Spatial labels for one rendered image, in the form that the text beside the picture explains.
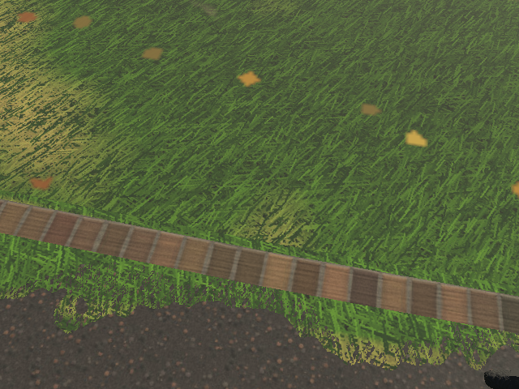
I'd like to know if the robot right hand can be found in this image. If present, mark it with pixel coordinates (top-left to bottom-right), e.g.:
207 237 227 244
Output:
484 370 519 389

